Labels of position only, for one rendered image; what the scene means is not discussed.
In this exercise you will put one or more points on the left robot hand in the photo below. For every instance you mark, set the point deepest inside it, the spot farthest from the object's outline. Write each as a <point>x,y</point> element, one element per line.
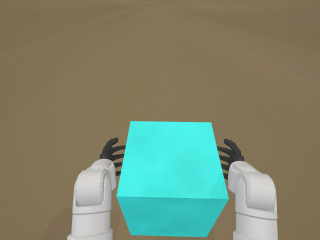
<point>108,150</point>

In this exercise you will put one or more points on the robot left forearm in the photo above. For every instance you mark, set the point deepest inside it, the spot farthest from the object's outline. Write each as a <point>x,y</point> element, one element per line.
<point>92,202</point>

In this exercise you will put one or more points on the carton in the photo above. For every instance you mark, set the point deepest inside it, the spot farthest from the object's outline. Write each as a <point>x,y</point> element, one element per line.
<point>171,181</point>

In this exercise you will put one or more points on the right robot hand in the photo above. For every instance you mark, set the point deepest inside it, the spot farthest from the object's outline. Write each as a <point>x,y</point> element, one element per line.
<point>234,155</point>

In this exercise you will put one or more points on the robot right forearm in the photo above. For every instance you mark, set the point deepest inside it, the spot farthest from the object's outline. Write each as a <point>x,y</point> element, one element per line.
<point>255,203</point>

